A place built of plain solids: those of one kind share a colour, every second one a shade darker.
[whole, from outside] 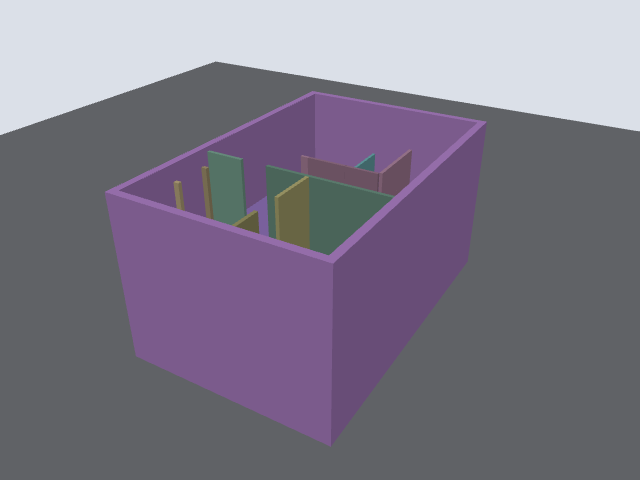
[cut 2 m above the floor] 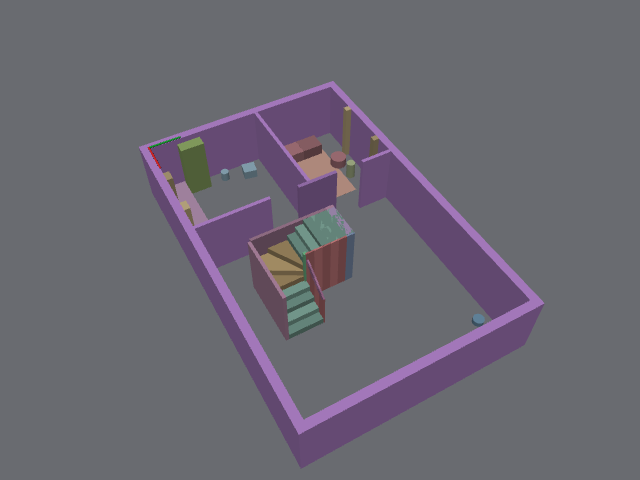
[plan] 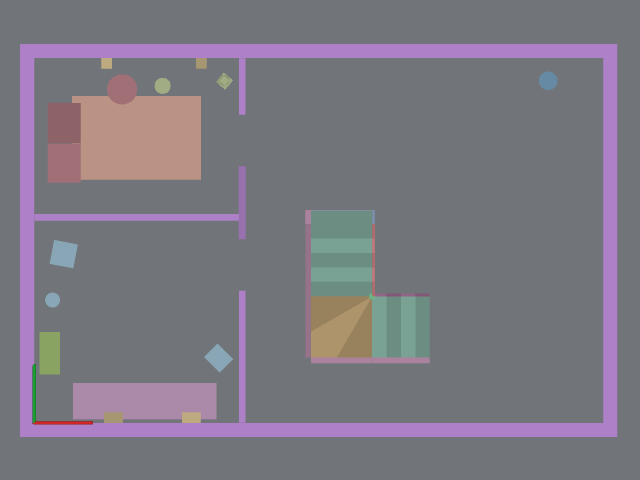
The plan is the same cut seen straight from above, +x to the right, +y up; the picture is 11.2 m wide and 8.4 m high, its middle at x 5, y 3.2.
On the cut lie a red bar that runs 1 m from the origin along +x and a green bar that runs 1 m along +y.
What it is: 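A home built round its stair; the hall at the stair's foot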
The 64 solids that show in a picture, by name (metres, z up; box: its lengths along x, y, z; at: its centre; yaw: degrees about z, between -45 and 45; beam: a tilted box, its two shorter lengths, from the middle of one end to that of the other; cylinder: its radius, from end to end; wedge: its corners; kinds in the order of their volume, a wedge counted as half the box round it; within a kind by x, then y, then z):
{
 "wall_1": {"box": [0.25, 6.88, 5.61], "at": [-0.12, 3.19, 2.75]},
 "wall_2": {"box": [3.58, 0.12, 2.71], "at": [1.79, 3.6, 1.3]},
 "wall_3": {"box": [0.12, 2.31, 2.71], "at": [3.64, 1.16, 1.3]},
 "wall_4": {"box": [0.12, 1.28, 2.71], "at": [3.64, 3.85, 1.3]},
 "wall_5": {"box": [0.12, 0.99, 2.71], "at": [3.64, 5.89, 1.3]},
 "wall_6": {"box": [10.45, 0.25, 5.61], "at": [4.98, -0.12, 2.75]},
 "wall_7": {"box": [10.45, 0.25, 5.61], "at": [4.98, 6.51, 2.75]},
 "wall_8": {"box": [0.25, 6.88, 5.61], "at": [10.08, 3.19, 2.75]},
 "step_1": {"box": [1.07, 1.5, 1.69], "at": [5.38, 2.96, 0.79]},
 "step_2": {"box": [1.07, 1.25, 1.89], "at": [5.38, 3.09, 0.89]},
 "step_3": {"box": [1.07, 1.0, 2.09], "at": [5.38, 3.22, 1.0]},
 "step_4": {"box": [1.07, 0.75, 2.3], "at": [5.38, 3.34, 1.1]},
 "step_5": {"box": [1.07, 0.49, 2.5], "at": [5.38, 3.47, 1.2]},
 "step_6": {"box": [0.55, 1.07, 0.87], "at": [5.89, 1.68, 0.39]},
 "step_7": {"box": [0.81, 1.07, 0.67], "at": [6.01, 1.68, 0.28]},
 "step_8": {"box": [1.06, 1.07, 0.47], "at": [6.14, 1.68, 0.18]},
 "step_9": {"box": [1.31, 1.07, 0.26], "at": [6.27, 1.68, 0.08]},
 "upper_floor_1": {"box": [6.39, 2.78, 0.18], "at": [6.88, 5.11, 2.57]},
 "stair_wall_1": {"box": [0.1, 1.07, 5.46], "at": [4.79, 1.68, 2.68]},
 "stair_wall_2": {"box": [0.1, 1.26, 5.46], "at": [4.79, 2.84, 2.68]},
 "stair_wall_3": {"box": [0.1, 0.25, 5.46], "at": [4.79, 3.6, 2.68]},
 "stair_wall_4": {"box": [1.07, 0.1, 5.46], "at": [5.38, 1.09, 2.68]},
 "stair_wall_5": {"box": [1.01, 0.1, 5.46], "at": [6.42, 1.09, 2.68]},
 "winder_1": {"wedge": [[4.84, 1.14, -0.05], [4.84, 1.14, 1.23], [4.84, 1.6, -0.05], [4.84, 1.6, 1.23], [4.84, 2.51, -0.05], [4.84, 2.51, 1.23], [5.29, 1.14, -0.05], [5.29, 1.14, 1.23], [5.91, 2.21, -0.05], [5.91, 2.21, 1.23], [5.91, 2.51, -0.05], [5.91, 2.51, 1.23]]},
 "winder_2": {"wedge": [[4.84, 1.14, -0.05], [4.84, 1.14, 1.02], [4.84, 2.51, -0.05], [4.84, 2.51, 1.02], [5.91, 1.14, -0.05], [5.91, 1.14, 1.02], [5.91, 2.51, -0.05], [5.91, 2.51, 1.02]]},
 "winder_3": {"wedge": [[4.84, 1.6, -0.05], [4.84, 1.6, 1.43], [4.84, 2.51, -0.05], [4.84, 2.51, 1.43], [5.91, 2.21, -0.05], [5.91, 2.21, 1.43], [5.91, 2.51, -0.05], [5.91, 2.51, 1.43]]},
 "upper_partition_1": {"box": [0.12, 4.2, 2.8], "at": [3.64, 2.1, 4.01]},
 "upper_partition_2": {"box": [0.12, 1.28, 2.8], "at": [3.64, 5.74, 4.01]},
 "upper_split_1": {"box": [1.14, 0.12, 2.8], "at": [0.57, 2.78, 4.01]},
 "upper_split_2": {"box": [1.54, 0.12, 2.8], "at": [2.81, 2.78, 4.01]},
 "head_1": {"box": [1.07, 0.25, 2.71], "at": [5.38, 3.6, 1.3]},
 "curtains_1": {"box": [0.19, 0.19, 2.19], "at": [1.27, 6.29, 1.16]},
 "curtains_2": {"box": [0.34, 0.19, 2.11], "at": [1.39, 0.09, 1.12]},
 "curtains_3": {"box": [0.14, 0.19, 2.29], "at": [2.07, 6.29, 3.86]},
 "curtains_4": {"box": [0.34, 0.19, 2.11], "at": [2.75, 0.09, 1.12]},
 "curtains_5": {"box": [0.19, 0.19, 2.19], "at": [2.93, 6.29, 1.16]},
 "curtains_6": {"box": [0.14, 0.19, 2.29], "at": [3.31, 6.29, 3.86]},
 "slotfit_kitchen_storage_1": {"box": [0.36, 0.75, 1.94], "at": [0.27, 1.22, 0.92]},
 "slotfit_living_seat_1": {"box": [0.58, 0.69, 0.45], "at": [0.52, 4.54, 0.18]},
 "slotfit_living_seat_2": {"box": [0.58, 0.71, 0.45], "at": [0.52, 5.24, 0.18]},
 "slotfit_living_seat_3": {"cylinder": 0.26, "from": [1.54, 5.83, -0.05], "to": [1.54, 5.83, 0.32]},
 "well_guard_1": {"box": [4.03, 0.1, 1.05], "at": [7.93, 3.78, 3.13]},
 "guard_1": {"box": [0.05, 0.26, 2.59], "at": [5.94, 2.34, 1.24]},
 "guard_2": {"box": [0.05, 0.26, 2.79], "at": [5.94, 2.59, 1.34]},
 "guard_3": {"box": [0.05, 0.26, 2.99], "at": [5.94, 2.85, 1.45]},
 "guard_4": {"box": [0.05, 0.26, 3.2], "at": [5.94, 3.1, 1.55]},
 "guard_5": {"box": [0.05, 0.26, 3.4], "at": [5.94, 3.35, 1.65]},
 "guard_6": {"box": [0.26, 0.05, 1.77], "at": [6.04, 2.24, 0.84]},
 "guard_7": {"box": [0.26, 0.05, 1.57], "at": [6.29, 2.24, 0.73]},
 "guard_8": {"box": [0.26, 0.05, 1.37], "at": [6.54, 2.24, 0.63]},
 "guard_9": {"box": [0.26, 0.05, 1.16], "at": [6.8, 2.24, 0.53]},
 "laid_rug_rug_living_1": {"box": [2.26, 1.47, 0.05], "at": [1.79, 4.99, -0.02]},
 "clutter_kitchen_1": {"cylinder": 0.13, "from": [0.32, 2.15, -0.05], "to": [0.32, 2.15, 0.32]},
 "clutter_kitchen_2": {"box": [0.43, 0.43, 0.36], "at": [0.52, 2.95, 0.13], "yaw": -10.9},
 "clutter_kitchen_3": {"box": [0.34, 0.39, 0.45], "at": [3.23, 1.13, 0.17], "yaw": 44.7},
 "kitchen_units_worktop_1": {"box": [2.51, 0.64, 0.04], "at": [1.93, 0.38, 0.86]},
 "clutter_living_1": {"cylinder": 0.14, "from": [2.25, 5.9, -0.05], "to": [2.25, 5.9, 0.58]},
 "clutter_living_2": {"box": [0.12, 0.12, 0.72], "at": [3.33, 5.99, 0.31], "yaw": -39.8},
 "head_guard_1": {"box": [0.05, 0.25, 3.61], "at": [5.94, 3.6, 1.75]},
 "newel_1": {"box": [0.1, 0.1, 2.59], "at": [5.91, 2.21, 1.24]},
 "slotfit_hallpiece_corner_1": {"cylinder": 0.16, "from": [8.99, 5.99, -0.05], "to": [8.99, 5.99, 0.16]},
 "guard_cap_1": {"beam": [0.18, 0.05], "from": [6.36, 2.24, 1.45], "to": [6.11, 2.24, 1.65]},
 "guard_cap_2": {"beam": [0.18, 0.05], "from": [6.61, 2.24, 1.25], "to": [6.36, 2.24, 1.45]},
 "guard_cap_3": {"beam": [0.18, 0.05], "from": [6.87, 2.24, 1.04], "to": [6.61, 2.24, 1.25]}
}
